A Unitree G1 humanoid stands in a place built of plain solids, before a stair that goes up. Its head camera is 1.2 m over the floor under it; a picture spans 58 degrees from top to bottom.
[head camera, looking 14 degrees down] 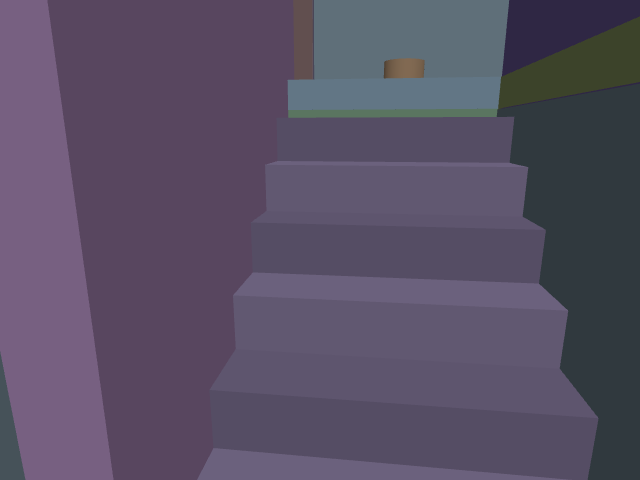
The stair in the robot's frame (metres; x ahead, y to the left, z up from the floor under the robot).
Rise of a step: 0.18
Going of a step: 0.23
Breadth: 0.96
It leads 7 degrees to the right of straight ahead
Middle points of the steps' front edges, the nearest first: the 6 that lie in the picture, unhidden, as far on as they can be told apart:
0.96 -0.19 0.54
1.18 -0.21 0.72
1.40 -0.24 0.90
1.62 -0.27 1.08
1.84 -0.29 1.26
2.10 -0.32 1.44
